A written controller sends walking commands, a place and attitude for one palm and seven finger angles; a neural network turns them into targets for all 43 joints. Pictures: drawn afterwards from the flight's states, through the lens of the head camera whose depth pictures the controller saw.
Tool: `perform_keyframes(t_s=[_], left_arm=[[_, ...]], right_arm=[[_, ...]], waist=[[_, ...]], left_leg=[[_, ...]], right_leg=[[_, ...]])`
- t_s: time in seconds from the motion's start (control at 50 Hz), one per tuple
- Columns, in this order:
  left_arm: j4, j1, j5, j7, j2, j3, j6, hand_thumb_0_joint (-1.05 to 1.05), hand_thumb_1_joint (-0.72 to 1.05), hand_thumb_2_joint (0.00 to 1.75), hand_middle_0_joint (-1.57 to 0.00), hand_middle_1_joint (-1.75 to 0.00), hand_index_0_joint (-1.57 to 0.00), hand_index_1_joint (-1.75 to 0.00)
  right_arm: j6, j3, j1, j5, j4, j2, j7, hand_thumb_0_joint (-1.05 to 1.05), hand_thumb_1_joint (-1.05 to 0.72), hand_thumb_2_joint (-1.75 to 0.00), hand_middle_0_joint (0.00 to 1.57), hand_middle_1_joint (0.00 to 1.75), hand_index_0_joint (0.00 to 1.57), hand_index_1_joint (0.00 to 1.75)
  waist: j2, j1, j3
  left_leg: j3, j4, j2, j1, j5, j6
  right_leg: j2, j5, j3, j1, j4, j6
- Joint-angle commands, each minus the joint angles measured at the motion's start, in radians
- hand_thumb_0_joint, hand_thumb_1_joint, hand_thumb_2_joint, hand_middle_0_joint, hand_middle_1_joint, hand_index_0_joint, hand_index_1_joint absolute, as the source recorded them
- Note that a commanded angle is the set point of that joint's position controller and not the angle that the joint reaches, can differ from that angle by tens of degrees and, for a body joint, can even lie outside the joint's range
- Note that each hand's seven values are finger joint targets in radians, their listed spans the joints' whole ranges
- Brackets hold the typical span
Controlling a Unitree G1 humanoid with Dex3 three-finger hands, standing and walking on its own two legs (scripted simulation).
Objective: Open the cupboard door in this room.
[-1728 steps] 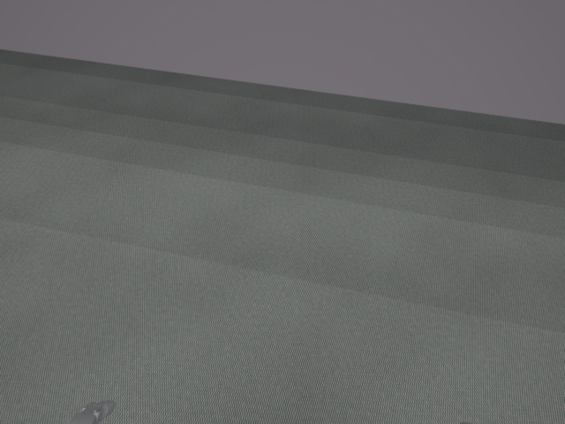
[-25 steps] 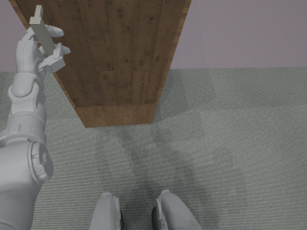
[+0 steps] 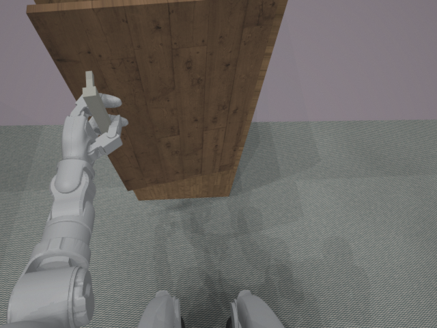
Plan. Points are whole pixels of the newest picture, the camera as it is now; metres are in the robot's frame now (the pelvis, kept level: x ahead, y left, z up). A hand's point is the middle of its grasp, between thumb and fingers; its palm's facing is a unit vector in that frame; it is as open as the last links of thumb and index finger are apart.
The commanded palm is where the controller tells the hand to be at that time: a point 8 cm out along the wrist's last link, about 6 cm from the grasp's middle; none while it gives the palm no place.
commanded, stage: pull the door open along its arc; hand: left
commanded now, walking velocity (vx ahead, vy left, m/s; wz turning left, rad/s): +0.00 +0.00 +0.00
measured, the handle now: (101, 110) +0.50 +0.19 +0.05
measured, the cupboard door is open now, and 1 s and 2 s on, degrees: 11 47 53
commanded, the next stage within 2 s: open thumb and fingers to let go in 0.64 s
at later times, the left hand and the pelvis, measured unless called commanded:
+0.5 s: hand (167, 195) +0.33 +0.07 +0.04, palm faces +0.42 -0.91 +0.01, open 5.8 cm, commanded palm +0.27 +0.09 +0.04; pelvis +0.00 -0.03 +0.01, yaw +4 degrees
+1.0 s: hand (192, 209) +0.31 +0.03 +0.04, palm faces +0.40 -0.92 -0.02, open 7.1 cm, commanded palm +0.26 +0.07 +0.04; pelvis +0.00 -0.06 +0.00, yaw +6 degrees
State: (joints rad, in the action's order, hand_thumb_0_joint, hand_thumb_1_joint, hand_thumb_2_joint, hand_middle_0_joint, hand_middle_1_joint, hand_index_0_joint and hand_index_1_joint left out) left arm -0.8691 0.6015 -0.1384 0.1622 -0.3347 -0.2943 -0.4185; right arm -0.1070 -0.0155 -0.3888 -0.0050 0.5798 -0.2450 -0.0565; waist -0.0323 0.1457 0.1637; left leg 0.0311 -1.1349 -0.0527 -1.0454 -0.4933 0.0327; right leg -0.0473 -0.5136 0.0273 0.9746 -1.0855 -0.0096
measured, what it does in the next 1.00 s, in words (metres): shifts its weight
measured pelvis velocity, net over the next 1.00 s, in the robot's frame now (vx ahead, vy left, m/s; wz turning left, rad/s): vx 0.00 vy -0.06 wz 0.10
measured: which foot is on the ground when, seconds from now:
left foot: down 0.00-1.00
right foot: down 0.00-1.00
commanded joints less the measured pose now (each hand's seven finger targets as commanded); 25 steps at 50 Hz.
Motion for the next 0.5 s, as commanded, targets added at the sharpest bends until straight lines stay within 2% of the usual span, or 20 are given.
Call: perform_keyframes(t_s=[0.0,0.02,0.04,0.06,0.1,0.12,0.14,0.2,0.22,0.24,0.28,0.32,0.36,0.4,0.42,0.48], left_arm=[[0.314,0.079,-0.037,-0.002,-0.085,0.038,-0.081,0.0,0.9,0.9,-0.4,-1.35,-0.4,-1.35],[0.364,0.066,-0.112,-0.155,-0.052,-0.107,-0.078,0.0,0.9,0.9,-0.4,-1.35,-0.4,-1.35],[0.354,-0.002,-0.082,-0.231,0.058,-0.002,-0.067,0.0,0.9,0.9,-0.4,-1.35,-0.4,-1.35],[0.389,-0.016,-0.069,-0.282,0.093,0.025,-0.068,0.0,0.9,0.9,-0.4,-1.35,-0.4,-1.35],[0.474,-0.076,-0.032,-0.379,0.12,0.041,-0.077,0.0,0.9,0.9,-0.4,-1.35,-0.4,-1.35],[0.501,-0.102,0.0,-0.434,0.134,0.053,-0.082,0.0,0.9,0.9,-0.4,-1.35,-0.4,-1.35],[0.528,-0.095,0.037,-0.486,0.182,0.102,-0.087,0.0,0.9,0.9,-0.4,-1.35,-0.4,-1.35],[0.572,-0.124,0.152,-0.63,0.282,0.201,-0.083,0.0,0.9,0.9,-0.4,-1.35,-0.4,-1.35],[0.577,-0.139,0.193,-0.671,0.297,0.226,-0.078,0.0,0.9,0.9,-0.4,-1.35,-0.4,-1.35],[0.593,-0.146,0.222,-0.702,0.332,0.266,-0.073,0.0,0.9,0.9,-0.4,-1.35,-0.4,-1.35],[0.596,-0.152,0.251,-0.729,0.386,0.33,-0.063,0.0,0.9,0.9,-0.4,-1.35,-0.4,-1.35],[0.633,-0.168,0.27,-0.734,0.41,0.378,-0.063,0.0,0.9,0.9,-0.4,-1.35,-0.4,-1.35],[0.658,-0.189,0.268,-0.731,0.451,0.426,-0.059,0.0,0.9,0.9,-0.4,-1.35,-0.4,-1.35],[0.667,-0.223,0.26,-0.725,0.479,0.46,-0.051,0.0,0.9,0.9,-0.4,-1.35,-0.4,-1.35],[0.666,-0.243,0.258,-0.723,0.486,0.474,-0.046,0.0,0.9,0.9,-0.4,-1.35,-0.4,-1.35],[0.7,-0.295,0.258,-0.722,0.518,0.513,-0.046,0.0,0.9,0.9,-0.4,-1.35,-0.4,-1.35]], right_arm=[[0.03,0.075,-0.052,-0.009,-0.113,-0.16,0.007,0.0,-0.9,-0.9,0.2,0.3,0.2,0.3],[0.044,0.071,-0.029,0.005,-0.117,-0.134,0.011,0.0,-0.9,-0.9,0.2,0.3,0.2,0.3],[0.055,0.066,-0.015,0.011,-0.12,-0.123,0.003,0.0,-0.9,-0.9,0.2,0.3,0.2,0.3],[0.058,0.067,-0.01,0.012,-0.116,-0.124,-0.005,0.0,-0.9,-0.9,0.2,0.3,0.2,0.3],[0.062,0.073,0.0,0.031,-0.122,-0.121,-0.017,0.0,-0.9,-0.9,0.2,0.3,0.2,0.3],[0.065,0.073,0.005,0.04,-0.127,-0.117,-0.021,0.0,-0.9,-0.9,0.2,0.3,0.2,0.3],[0.064,0.073,0.017,0.047,-0.124,-0.107,-0.027,0.0,-0.9,-0.9,0.2,0.3,0.2,0.3],[0.061,0.075,0.051,0.066,-0.129,-0.094,-0.041,0.0,-0.9,-0.9,0.2,0.3,0.2,0.3],[0.063,0.078,0.057,0.074,-0.131,-0.092,-0.042,0.0,-0.9,-0.9,0.2,0.3,0.2,0.3],[0.063,0.08,0.075,0.076,-0.134,-0.089,-0.044,0.0,-0.9,-0.9,0.2,0.3,0.2,0.3],[0.067,0.081,0.095,0.08,-0.132,-0.082,-0.041,0.0,-0.9,-0.9,0.2,0.3,0.2,0.3],[0.075,0.082,0.115,0.082,-0.137,-0.074,-0.03,0.0,-0.9,-0.9,0.2,0.3,0.2,0.3],[0.082,0.078,0.144,0.079,-0.14,-0.062,-0.02,0.0,-0.9,-0.9,0.2,0.3,0.2,0.3],[0.093,0.071,0.168,0.076,-0.142,-0.054,-0.012,0.0,-0.9,-0.9,0.2,0.3,0.2,0.3],[0.098,0.067,0.171,0.077,-0.142,-0.052,-0.006,0.0,-0.9,-0.9,0.2,0.3,0.2,0.3],[0.115,0.061,0.201,0.076,-0.144,-0.037,0.0,0.0,-0.9,-0.9,0.2,0.3,0.2,0.3]], waist=[[-0.035,-0.058,0.412],[-0.049,-0.137,0.407],[-0.04,-0.102,0.368],[-0.027,-0.097,0.344],[-0.025,-0.115,0.375],[-0.018,-0.119,0.386],[-0.016,-0.107,0.382],[-0.016,-0.106,0.361],[0.01,-0.103,0.36],[-0.001,-0.101,0.372],[0.055,-0.084,0.366],[0.075,-0.082,0.368],[0.075,-0.085,0.365],[0.073,-0.088,0.327],[0.102,-0.084,0.312],[0.083,-0.091,0.308]], left_leg=[[-0.044,0.126,0.039,0.406,0.433,-0.007],[-0.035,0.137,0.04,0.392,0.459,-0.017],[-0.034,0.14,0.036,0.39,0.449,-0.027],[-0.044,0.144,0.03,0.395,0.449,-0.033],[-0.041,0.14,0.031,0.408,0.488,-0.038],[-0.041,0.13,0.032,0.405,0.5,-0.036],[-0.041,0.129,0.03,0.41,0.503,-0.037],[-0.048,0.128,0.031,0.4,0.464,-0.038],[-0.055,0.125,0.03,0.397,0.46,-0.036],[-0.056,0.126,0.032,0.406,0.439,-0.037],[-0.052,0.126,0.037,0.397,0.389,-0.029],[-0.048,0.128,0.039,0.394,0.361,-0.025],[-0.038,0.137,0.047,0.396,0.325,-0.021],[-0.035,0.147,0.051,0.388,0.286,-0.019],[-0.038,0.147,0.05,0.377,0.274,-0.016],[-0.034,0.149,0.056,0.38,0.26,-0.016]], right_leg=[[-0.02,0.451,0.019,-0.223,0.125,-0.011],[-0.019,0.447,0.029,-0.245,0.124,-0.011],[-0.019,0.43,0.038,-0.212,0.121,-0.004],[-0.016,0.412,0.045,-0.194,0.119,-0.006],[-0.011,0.44,0.045,-0.221,0.102,-0.01],[-0.011,0.454,0.042,-0.227,0.091,-0.01],[-0.006,0.458,0.04,-0.22,0.088,-0.008],[0.002,0.422,0.045,-0.206,0.077,-0.014],[-0.001,0.414,0.047,-0.201,0.078,-0.015],[0.003,0.401,0.045,-0.199,0.079,-0.016],[0.004,0.392,0.043,-0.219,0.097,-0.015],[0.006,0.392,0.033,-0.244,0.113,-0.017],[0.014,0.383,0.025,-0.27,0.133,-0.016],[0.019,0.356,0.02,-0.277,0.157,-0.017],[0.019,0.347,0.017,-0.278,0.166,-0.016],[0.029,0.342,0.008,-0.29,0.176,-0.016]])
